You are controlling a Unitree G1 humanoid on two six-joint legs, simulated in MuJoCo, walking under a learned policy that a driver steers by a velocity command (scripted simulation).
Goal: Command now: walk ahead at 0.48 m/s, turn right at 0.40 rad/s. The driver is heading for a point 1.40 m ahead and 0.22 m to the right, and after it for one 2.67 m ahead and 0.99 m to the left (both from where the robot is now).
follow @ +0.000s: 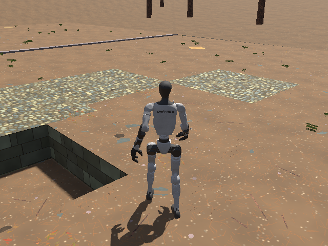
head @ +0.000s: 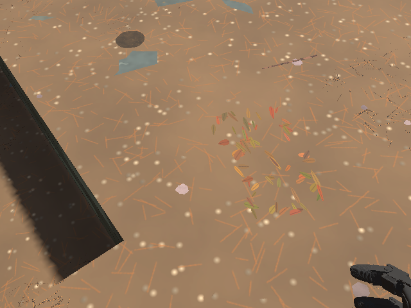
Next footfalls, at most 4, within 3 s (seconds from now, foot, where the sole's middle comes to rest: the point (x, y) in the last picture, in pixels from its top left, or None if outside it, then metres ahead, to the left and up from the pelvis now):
0.08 left None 0.21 0.14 -0.78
0.56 right None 0.42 -0.19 -0.78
1.12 left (277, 217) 0.79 -0.10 -0.78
1.60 right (339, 167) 1.03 -0.33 -0.78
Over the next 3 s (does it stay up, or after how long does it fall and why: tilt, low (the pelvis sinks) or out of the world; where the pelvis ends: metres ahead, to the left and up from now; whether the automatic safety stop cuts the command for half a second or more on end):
stays up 1.32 -0.12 -0.01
